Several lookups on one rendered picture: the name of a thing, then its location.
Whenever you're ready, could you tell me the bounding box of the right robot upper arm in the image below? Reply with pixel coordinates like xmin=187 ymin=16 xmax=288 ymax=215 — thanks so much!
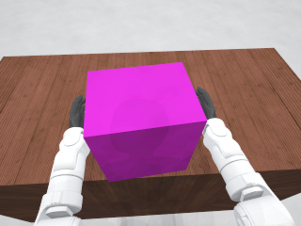
xmin=233 ymin=195 xmax=293 ymax=226

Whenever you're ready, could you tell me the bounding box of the robot left forearm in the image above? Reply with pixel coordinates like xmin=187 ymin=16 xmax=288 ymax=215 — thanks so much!
xmin=34 ymin=127 xmax=90 ymax=226

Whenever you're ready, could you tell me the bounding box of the left robot upper arm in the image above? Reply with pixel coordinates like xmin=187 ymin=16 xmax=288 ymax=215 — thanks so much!
xmin=36 ymin=216 xmax=84 ymax=226

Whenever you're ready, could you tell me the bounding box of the robot right forearm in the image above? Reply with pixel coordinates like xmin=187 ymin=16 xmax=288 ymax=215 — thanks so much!
xmin=202 ymin=118 xmax=295 ymax=226

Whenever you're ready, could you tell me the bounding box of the robot right hand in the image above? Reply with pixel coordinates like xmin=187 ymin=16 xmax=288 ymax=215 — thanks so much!
xmin=194 ymin=87 xmax=217 ymax=120

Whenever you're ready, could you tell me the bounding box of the carton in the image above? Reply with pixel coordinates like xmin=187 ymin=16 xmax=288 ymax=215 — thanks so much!
xmin=83 ymin=62 xmax=207 ymax=183

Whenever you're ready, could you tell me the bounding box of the pedestal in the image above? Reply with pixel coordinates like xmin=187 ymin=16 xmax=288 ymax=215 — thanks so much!
xmin=0 ymin=48 xmax=301 ymax=223

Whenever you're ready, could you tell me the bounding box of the robot left hand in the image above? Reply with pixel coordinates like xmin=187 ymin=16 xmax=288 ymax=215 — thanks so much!
xmin=69 ymin=94 xmax=86 ymax=129

